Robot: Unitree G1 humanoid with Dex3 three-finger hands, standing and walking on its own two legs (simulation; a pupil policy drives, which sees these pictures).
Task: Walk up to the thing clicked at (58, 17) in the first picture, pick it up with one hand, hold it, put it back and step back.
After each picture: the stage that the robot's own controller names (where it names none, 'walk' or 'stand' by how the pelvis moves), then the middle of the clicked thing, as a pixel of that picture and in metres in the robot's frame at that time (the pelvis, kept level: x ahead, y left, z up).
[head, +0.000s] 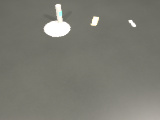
stand; (59, 14) +1.86 +0.34 -0.66
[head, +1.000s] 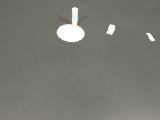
walk; (74, 18) +1.72 +0.15 -0.63
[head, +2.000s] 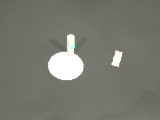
walk; (70, 46) +1.11 +0.13 -0.63
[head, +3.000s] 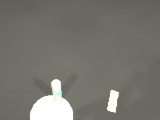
walk; (56, 91) +0.68 +0.18 -0.64
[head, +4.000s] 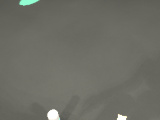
walk; out of the picture +0.46 +0.21 -0.64
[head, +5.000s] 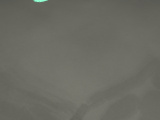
stand; out of the picture +0.36 +0.16 -0.65
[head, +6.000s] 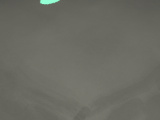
stand; out of the picture +0.37 +0.16 -0.65
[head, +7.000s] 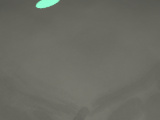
stand; out of the picture +0.38 +0.17 -0.66
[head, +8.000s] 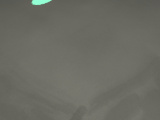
stand; out of the picture +0.36 +0.18 -0.66
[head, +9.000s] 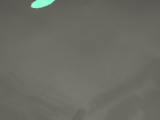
stand; out of the picture +0.35 +0.19 -0.66
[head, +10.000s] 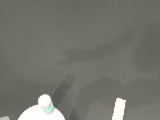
go down; (47, 105) +0.38 +0.19 -0.54
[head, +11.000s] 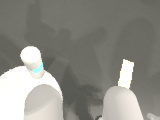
go down; (34, 65) +0.43 +0.22 -0.27
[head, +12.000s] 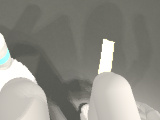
close in; out of the picture +0.42 +0.25 -0.20
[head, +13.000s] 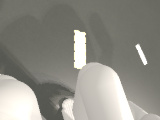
close; out of the picture +0.41 +0.27 -0.16
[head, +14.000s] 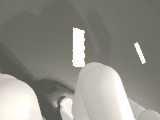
lift; out of the picture +0.40 +0.28 -0.16
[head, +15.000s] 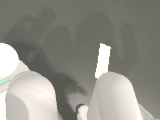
lift; out of the picture +0.32 +0.25 -0.10
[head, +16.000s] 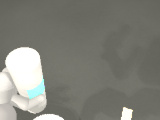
lift; (31, 86) +0.31 +0.17 +0.06
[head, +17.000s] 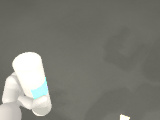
hold; (35, 88) +0.32 +0.16 +0.03
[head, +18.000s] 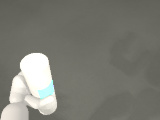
crouch; (42, 88) +0.32 +0.15 +0.04
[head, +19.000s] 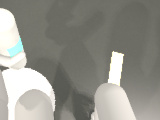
crouch; (9, 46) +0.45 +0.21 -0.06
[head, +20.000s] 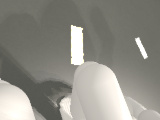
lower; out of the picture +0.41 +0.29 -0.16
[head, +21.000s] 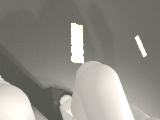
lower; out of the picture +0.42 +0.29 -0.16
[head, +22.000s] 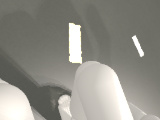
lower; out of the picture +0.41 +0.29 -0.16
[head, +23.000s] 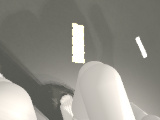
lower; out of the picture +0.40 +0.30 -0.16
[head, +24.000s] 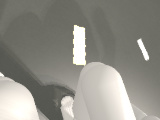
loosen; out of the picture +0.40 +0.26 -0.16
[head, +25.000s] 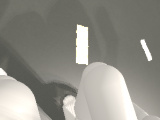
rise; out of the picture +0.40 +0.27 -0.17
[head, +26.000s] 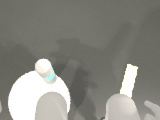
walk; (47, 73) +0.43 +0.20 -0.36
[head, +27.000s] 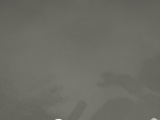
stand; out of the picture +0.37 +0.16 -0.59
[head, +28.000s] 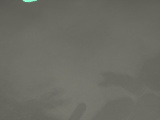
stand; out of the picture +0.36 +0.17 -0.60
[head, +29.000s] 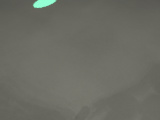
stand; out of the picture +0.38 +0.16 -0.64
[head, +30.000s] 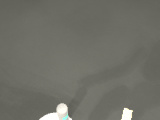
walk; (63, 114) +0.42 +0.12 -0.63
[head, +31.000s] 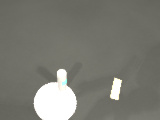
walk; (62, 81) +0.67 +0.13 -0.64
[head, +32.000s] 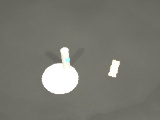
stand; (65, 59) +0.98 +0.22 -0.63
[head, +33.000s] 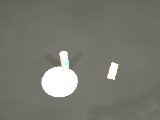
stand; (64, 62) +0.99 +0.19 -0.65
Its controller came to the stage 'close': yes
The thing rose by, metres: 0.68
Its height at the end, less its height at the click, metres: +0.00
